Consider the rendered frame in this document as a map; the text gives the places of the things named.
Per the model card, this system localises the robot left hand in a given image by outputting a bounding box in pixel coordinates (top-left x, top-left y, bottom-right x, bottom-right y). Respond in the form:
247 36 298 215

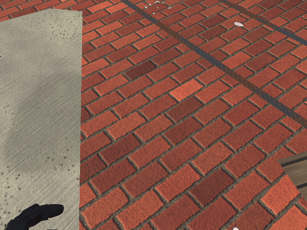
4 203 64 230

